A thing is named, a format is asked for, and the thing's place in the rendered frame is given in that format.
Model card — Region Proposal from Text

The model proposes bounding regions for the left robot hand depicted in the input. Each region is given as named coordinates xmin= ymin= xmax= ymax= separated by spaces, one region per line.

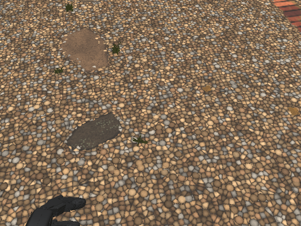
xmin=25 ymin=195 xmax=87 ymax=226

